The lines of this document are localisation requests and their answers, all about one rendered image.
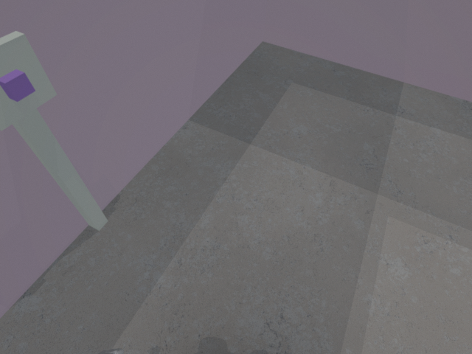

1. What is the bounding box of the button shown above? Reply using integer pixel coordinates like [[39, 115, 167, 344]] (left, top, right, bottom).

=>
[[0, 69, 35, 102]]

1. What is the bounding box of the panel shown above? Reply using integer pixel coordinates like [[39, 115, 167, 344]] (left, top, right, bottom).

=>
[[0, 31, 108, 231]]

